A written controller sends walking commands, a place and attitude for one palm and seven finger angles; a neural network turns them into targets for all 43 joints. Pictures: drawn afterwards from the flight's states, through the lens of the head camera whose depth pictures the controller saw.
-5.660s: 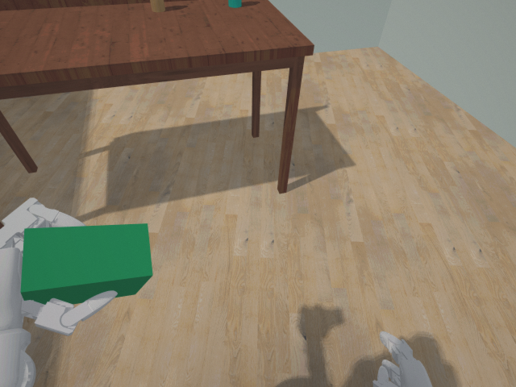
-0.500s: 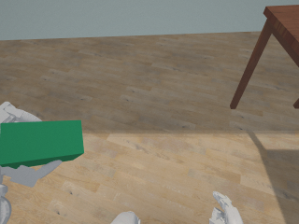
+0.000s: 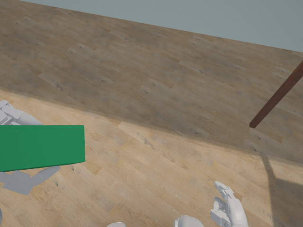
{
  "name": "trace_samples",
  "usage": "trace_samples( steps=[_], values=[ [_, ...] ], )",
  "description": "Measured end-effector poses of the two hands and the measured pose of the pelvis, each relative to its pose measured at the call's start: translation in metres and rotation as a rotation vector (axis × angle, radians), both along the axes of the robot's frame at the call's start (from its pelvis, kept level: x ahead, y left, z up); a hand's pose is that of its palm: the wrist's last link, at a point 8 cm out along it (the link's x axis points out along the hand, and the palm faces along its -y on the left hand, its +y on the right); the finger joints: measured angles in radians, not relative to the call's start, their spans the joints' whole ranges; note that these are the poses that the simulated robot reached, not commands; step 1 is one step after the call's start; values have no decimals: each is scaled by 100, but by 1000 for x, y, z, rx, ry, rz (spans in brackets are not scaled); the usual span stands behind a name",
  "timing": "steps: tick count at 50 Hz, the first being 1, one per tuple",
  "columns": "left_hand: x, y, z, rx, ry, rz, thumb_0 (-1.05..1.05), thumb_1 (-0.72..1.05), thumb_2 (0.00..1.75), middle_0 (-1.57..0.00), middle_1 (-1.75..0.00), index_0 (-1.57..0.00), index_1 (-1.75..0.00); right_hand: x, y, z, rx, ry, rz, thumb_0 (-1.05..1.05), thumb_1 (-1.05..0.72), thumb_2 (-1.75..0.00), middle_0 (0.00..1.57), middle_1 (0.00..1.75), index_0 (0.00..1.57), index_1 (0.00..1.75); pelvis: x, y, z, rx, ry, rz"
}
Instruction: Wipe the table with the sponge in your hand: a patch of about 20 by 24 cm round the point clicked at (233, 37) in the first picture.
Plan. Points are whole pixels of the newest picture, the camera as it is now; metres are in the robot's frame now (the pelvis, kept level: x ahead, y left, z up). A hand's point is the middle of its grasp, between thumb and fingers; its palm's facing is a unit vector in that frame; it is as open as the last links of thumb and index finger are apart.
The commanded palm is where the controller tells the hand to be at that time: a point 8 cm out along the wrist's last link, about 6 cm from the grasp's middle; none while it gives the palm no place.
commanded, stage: walk to a spot facing it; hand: left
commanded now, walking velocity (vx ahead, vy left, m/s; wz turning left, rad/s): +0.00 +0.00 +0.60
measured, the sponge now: (53, 148) +0.23 +0.20 +0.16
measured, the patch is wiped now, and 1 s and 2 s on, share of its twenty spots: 0.00 0.00 0.00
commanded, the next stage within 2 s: none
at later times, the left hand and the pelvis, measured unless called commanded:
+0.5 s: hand out of the picture +0.07 +0.23 +0.19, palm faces +0.61 -0.69 -0.38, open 10.3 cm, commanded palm +0.00 +0.26 +0.18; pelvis -0.07 -0.05 -0.01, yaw +18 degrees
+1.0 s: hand out of the picture -0.03 +0.20 +0.18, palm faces +0.77 -0.44 -0.45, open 10.3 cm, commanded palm -0.10 +0.21 +0.18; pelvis -0.07 -0.11 +0.01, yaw +36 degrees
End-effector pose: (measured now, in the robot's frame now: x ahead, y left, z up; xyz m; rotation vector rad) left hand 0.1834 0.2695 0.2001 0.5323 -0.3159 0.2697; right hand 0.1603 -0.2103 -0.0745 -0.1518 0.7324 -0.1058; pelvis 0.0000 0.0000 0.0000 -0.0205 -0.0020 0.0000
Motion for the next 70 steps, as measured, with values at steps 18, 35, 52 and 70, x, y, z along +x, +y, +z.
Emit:
trace_samples(
  steps=[18, 35, 52, 70],
  values=[
    [-110, -29, -11, -102, 47, 305, -2, -51, 99, -69, -136, -72, -135, 3, -51, 0, -97, 19, 197, 2, -90, -90, 20, 30, 20, 30, -42, -60, 9, 71, -20, 228],
    [-229, -17, 4, -31, -53, 469, -2, -51, 99, -69, -136, -72, -135, -27, 13, 2, -15, 20, 439, 1, -90, -90, 20, 30, 20, 30, -83, -67, 6, -12, -6, 435],
    [-270, -60, -2, -44, 79, 732, -2, -51, 99, -69, -136, -72, -135, 38, 2, -12, -87, 73, 654, 2, -90, -89, 20, 30, 20, 30, -64, -108, 12, 81, 10, 656],
    [-284, 0, -7, 24, -78, 825, -2, -51, 100, -69, -137, -72, -136, 74, 120, -2, -17, -23, 788, 2, -91, -90, 20, 30, 19, 30, -40, -63, -7, 39, 9, 799]
  ],
)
